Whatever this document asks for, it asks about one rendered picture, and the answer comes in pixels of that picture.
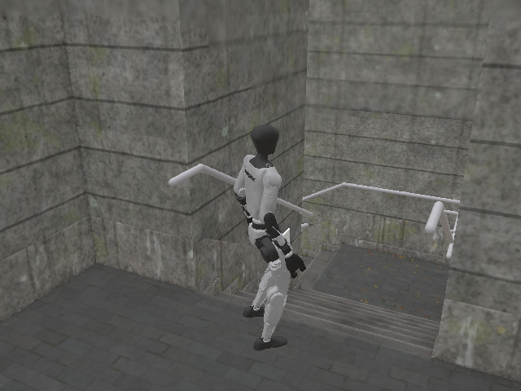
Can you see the robot right forearm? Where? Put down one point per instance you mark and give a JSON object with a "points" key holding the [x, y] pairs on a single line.
{"points": [[284, 248]]}

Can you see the right robot hand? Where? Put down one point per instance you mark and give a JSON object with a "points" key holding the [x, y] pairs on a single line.
{"points": [[293, 263]]}

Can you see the robot left forearm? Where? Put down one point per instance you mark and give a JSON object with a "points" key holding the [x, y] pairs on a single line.
{"points": [[242, 201]]}

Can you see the left robot shin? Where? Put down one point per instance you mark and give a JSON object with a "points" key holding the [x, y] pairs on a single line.
{"points": [[267, 282]]}

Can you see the left robot upper arm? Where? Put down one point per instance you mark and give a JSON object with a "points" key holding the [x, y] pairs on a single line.
{"points": [[239, 187]]}

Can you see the right robot upper arm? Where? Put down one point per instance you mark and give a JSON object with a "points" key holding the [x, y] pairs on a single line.
{"points": [[271, 181]]}

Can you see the right robot thigh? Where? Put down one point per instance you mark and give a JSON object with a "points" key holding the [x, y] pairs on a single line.
{"points": [[278, 268]]}

